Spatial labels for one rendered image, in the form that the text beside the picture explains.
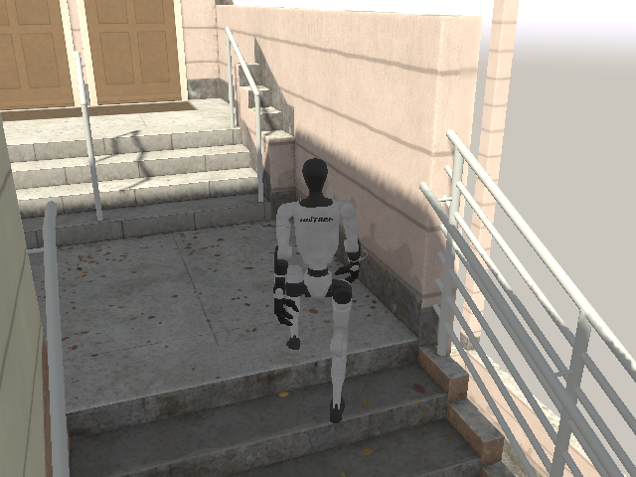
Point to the left robot upper arm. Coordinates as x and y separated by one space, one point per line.
284 213

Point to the left robot hand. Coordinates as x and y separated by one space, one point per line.
281 312

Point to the robot left shin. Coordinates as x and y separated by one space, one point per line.
294 321

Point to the robot left thigh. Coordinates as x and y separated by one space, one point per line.
295 281

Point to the robot left forearm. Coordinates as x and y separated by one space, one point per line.
280 276

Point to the right robot hand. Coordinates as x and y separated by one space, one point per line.
345 269

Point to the right robot upper arm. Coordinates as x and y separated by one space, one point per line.
350 222

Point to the robot right forearm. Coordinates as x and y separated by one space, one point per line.
354 258

